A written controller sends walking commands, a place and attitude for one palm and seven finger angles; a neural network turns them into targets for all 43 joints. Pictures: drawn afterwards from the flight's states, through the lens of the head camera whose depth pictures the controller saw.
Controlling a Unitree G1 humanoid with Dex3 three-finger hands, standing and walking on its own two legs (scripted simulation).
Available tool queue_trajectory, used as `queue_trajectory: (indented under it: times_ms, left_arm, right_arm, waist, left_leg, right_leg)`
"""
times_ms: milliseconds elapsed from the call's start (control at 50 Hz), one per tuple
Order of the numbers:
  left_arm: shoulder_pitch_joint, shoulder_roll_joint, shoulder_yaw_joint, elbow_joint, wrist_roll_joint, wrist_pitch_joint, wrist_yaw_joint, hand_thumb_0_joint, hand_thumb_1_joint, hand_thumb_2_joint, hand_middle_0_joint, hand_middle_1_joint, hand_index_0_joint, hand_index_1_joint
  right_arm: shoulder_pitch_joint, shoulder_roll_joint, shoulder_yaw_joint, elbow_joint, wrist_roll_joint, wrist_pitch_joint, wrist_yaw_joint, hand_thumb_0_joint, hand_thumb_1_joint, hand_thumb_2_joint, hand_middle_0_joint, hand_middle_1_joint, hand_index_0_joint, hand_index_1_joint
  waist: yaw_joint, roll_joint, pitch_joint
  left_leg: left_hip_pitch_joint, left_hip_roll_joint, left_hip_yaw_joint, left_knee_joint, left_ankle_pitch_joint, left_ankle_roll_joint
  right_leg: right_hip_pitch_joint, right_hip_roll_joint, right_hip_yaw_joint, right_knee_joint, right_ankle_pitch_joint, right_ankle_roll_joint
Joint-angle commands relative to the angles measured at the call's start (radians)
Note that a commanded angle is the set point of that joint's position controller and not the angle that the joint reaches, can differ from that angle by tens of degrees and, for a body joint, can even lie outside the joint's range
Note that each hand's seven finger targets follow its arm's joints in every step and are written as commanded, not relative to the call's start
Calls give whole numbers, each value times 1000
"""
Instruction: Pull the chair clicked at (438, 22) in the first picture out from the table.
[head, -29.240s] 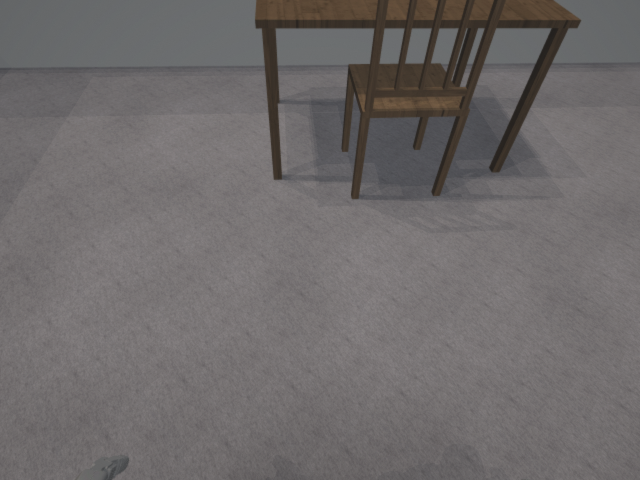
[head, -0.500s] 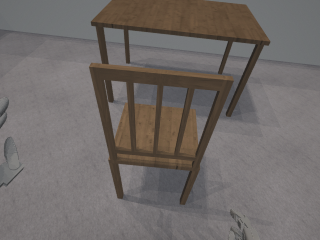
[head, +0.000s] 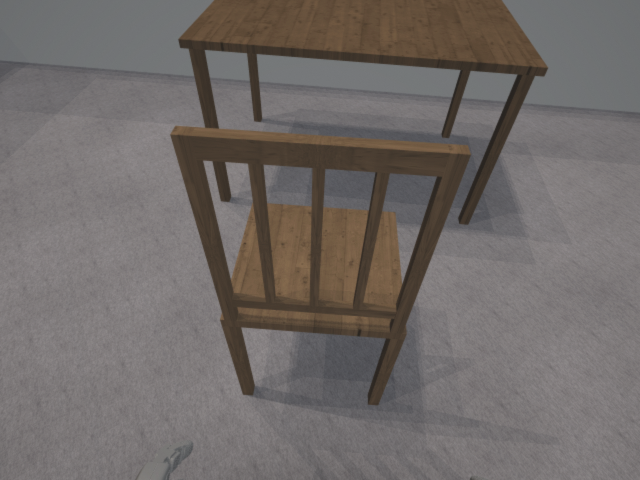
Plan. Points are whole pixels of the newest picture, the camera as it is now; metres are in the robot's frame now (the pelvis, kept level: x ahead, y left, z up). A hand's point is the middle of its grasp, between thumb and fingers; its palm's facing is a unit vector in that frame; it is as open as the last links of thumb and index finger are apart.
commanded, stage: let the arm hang, fingers relaxed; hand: left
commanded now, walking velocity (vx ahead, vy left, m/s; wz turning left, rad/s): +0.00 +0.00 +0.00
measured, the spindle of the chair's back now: (316, 246) +0.51 +0.01 -0.04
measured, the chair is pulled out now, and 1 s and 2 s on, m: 0.71 0.71 0.71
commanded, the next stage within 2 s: look to check the result in 0.86 s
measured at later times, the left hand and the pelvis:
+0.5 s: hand out of the picture +0.00 +0.19 -0.16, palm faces -0.02 -0.97 -0.25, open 7.3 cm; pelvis +0.00 -0.01 +0.01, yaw -1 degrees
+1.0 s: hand out of the picture +0.02 +0.17 -0.16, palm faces -0.02 -0.98 -0.22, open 7.3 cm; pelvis +0.01 -0.01 +0.01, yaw -1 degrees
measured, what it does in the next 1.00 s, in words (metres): stands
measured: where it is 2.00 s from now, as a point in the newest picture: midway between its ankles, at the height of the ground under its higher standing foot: outside the picture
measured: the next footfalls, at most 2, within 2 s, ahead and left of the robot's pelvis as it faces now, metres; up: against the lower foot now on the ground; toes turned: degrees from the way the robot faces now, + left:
none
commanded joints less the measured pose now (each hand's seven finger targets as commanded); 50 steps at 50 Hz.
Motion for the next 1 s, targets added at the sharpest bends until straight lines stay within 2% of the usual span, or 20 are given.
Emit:
queue_trajectory:
  times_ms: [0,20,40,60,100,120,160,200,320,340,460,520,640,720,740,780,820,840,880,980]
  left_arm:
    - [42,176,35,38,-7,-62,16,0,900,900,-200,-300,-200,-300]
    - [52,175,32,79,-8,-64,16,0,900,900,-200,-300,-200,-300]
    - [56,173,28,110,-7,-66,15,0,900,900,-200,-300,-200,-300]
    - [68,141,44,121,0,-66,18,0,900,900,-200,-300,-200,-300]
    - [65,132,39,148,-3,-67,19,0,900,900,-200,-300,-200,-300]
    - [61,127,36,167,-5,-67,18,0,900,900,-200,-300,-200,-300]
    - [54,122,33,198,-6,-65,16,0,900,900,-200,-300,-200,-300]
    - [52,120,29,228,-8,-66,15,0,900,900,-200,-300,-200,-300]
    - [71,114,23,300,-15,-68,17,0,900,900,-200,-300,-200,-300]
    - [81,108,21,308,-16,-68,18,0,900,900,-200,-300,-200,-300]
    - [93,102,17,344,-19,-71,22,0,900,900,-200,-300,-200,-300]
    - [87,96,18,356,-19,-72,24,0,900,900,-200,-300,-200,-300]
    - [93,76,17,374,-18,-73,27,0,900,900,-200,-300,-200,-300]
    - [85,73,21,371,-18,-74,27,0,900,900,-200,-300,-200,-300]
    - [83,72,20,373,-17,-73,28,0,900,900,-200,-300,-200,-300]
    - [83,68,22,370,-17,-74,28,0,900,900,-200,-300,-200,-300]
    - [79,70,22,370,-17,-74,27,0,900,900,-200,-300,-200,-300]
    - [78,64,22,373,-16,-74,28,0,900,900,-200,-300,-200,-300]
    - [80,67,23,370,-17,-76,27,0,900,900,-200,-300,-200,-300]
    - [72,66,22,374,-18,-74,28,0,900,900,-200,-300,-200,-300]
  right_arm:
    - [35,-133,-24,-18,9,-11,-15,0,-900,-900,200,300,200,300]
    - [47,-122,-23,-5,12,-8,-16,0,-900,-900,200,300,200,300]
    - [63,-118,-24,7,16,-3,-20,0,-900,-900,200,300,200,300]
    - [89,-103,-28,19,11,-3,-22,0,-900,-900,200,300,200,300]
    - [124,-94,-31,34,10,-2,-23,0,-900,-900,200,300,200,300]
    - [134,-88,-34,45,10,0,-24,0,-900,-900,200,300,200,300]
    - [160,-91,-38,57,12,5,-25,0,-900,-900,200,300,200,300]
    - [189,-91,-37,77,13,3,-27,0,-900,-900,200,300,200,300]
    - [253,-72,-29,131,16,-3,-33,0,-900,-900,200,300,200,300]
    - [255,-65,-28,138,16,-4,-35,0,-900,-900,200,300,200,300]
    - [284,-44,-18,177,18,-8,-38,0,-900,-900,200,300,200,300]
    - [289,-32,-16,188,19,-6,-39,0,-900,-900,200,300,200,300]
    - [279,-14,-16,198,19,-3,-44,0,-900,-900,200,300,200,300]
    - [286,-10,-17,198,18,-4,-44,0,-900,-900,200,300,200,300]
    - [280,-7,-19,199,18,-1,-44,0,-900,-900,200,300,200,300]
    - [283,-11,-18,198,18,-5,-45,0,-900,-900,200,300,200,300]
    - [279,-11,-18,196,19,-4,-44,0,-900,-900,200,300,200,300]
    - [278,-6,-20,199,19,-3,-46,0,-900,-900,200,300,200,300]
    - [280,-9,-17,200,19,-6,-45,0,-900,-900,200,300,200,300]
    - [274,-8,-17,204,19,-5,-46,0,-900,-900,200,300,200,300]
  waist:
    - [43,183,-4]
    - [43,192,11]
    - [40,164,46]
    - [35,169,19]
    - [33,200,-18]
    - [34,178,-12]
    - [32,90,15]
    - [30,34,18]
    - [29,-22,32]
    - [32,13,39]
    - [28,14,49]
    - [27,-5,67]
    - [29,53,85]
    - [24,38,65]
    - [25,47,85]
    - [24,37,58]
    - [24,8,59]
    - [23,16,68]
    - [23,2,42]
    - [23,31,61]
  left_leg:
    - [-28,72,-71,-159,179,32]
    - [-32,67,-68,-168,112,30]
    - [-40,69,-68,-175,62,33]
    - [-32,73,-70,-179,12,35]
    - [-26,76,-75,-194,-23,40]
    - [-38,81,-79,-205,-54,42]
    - [-60,90,-95,-221,-100,50]
    - [-56,90,-97,-219,-89,54]
    - [-33,87,-84,-211,-22,58]
    - [-29,82,-77,-211,-7,61]
    - [-16,81,-64,-204,42,56]
    - [-20,78,-57,-203,36,51]
    - [-19,78,-52,-203,31,50]
    - [-10,79,-46,-199,35,47]
    - [-18,81,-47,-206,22,48]
    - [-5,85,-50,-203,53,48]
    - [-6,81,-47,-199,47,46]
    - [-4,82,-49,-203,54,48]
    - [11,81,-44,-193,83,45]
    - [6,86,-47,-202,80,44]
  right_leg:
    - [91,-21,82,-117,103,-68]
    - [84,-19,86,-136,71,-70]
    - [67,-15,85,-158,62,-73]
    - [73,-15,81,-164,45,-77]
    - [91,-10,62,-159,38,-76]
    - [89,-9,56,-163,19,-75]
    - [81,-8,52,-179,-16,-73]
    - [74,-12,61,-184,-21,-72]
    - [60,-23,77,-192,2,-76]
    - [55,-22,76,-194,15,-80]
    - [54,-27,84,-184,56,-83]
    - [47,-29,87,-191,42,-83]
    - [38,-22,90,-199,44,-85]
    - [46,-22,92,-195,54,-84]
    - [39,-21,85,-204,40,-84]
    - [55,-21,87,-188,76,-83]
    - [56,-25,84,-195,64,-81]
    - [53,-21,84,-197,72,-84]
    - [70,-27,84,-189,103,-83]
    - [63,-25,81,-189,96,-82]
